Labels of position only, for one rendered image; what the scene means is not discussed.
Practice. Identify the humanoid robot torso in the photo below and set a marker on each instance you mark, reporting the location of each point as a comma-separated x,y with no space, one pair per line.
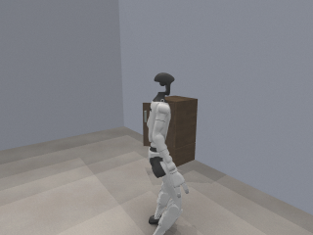
153,153

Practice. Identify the right robot hand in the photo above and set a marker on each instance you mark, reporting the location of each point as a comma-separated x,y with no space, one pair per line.
176,180

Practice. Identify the robot right upper arm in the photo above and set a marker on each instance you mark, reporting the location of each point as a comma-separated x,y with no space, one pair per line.
162,111

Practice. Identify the robot head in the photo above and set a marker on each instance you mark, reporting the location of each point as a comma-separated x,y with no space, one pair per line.
164,79

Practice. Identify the right robot forearm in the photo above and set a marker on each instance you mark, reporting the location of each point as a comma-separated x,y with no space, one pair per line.
161,148

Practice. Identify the cupboard door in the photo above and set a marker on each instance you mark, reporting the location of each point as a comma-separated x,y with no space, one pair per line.
169,140

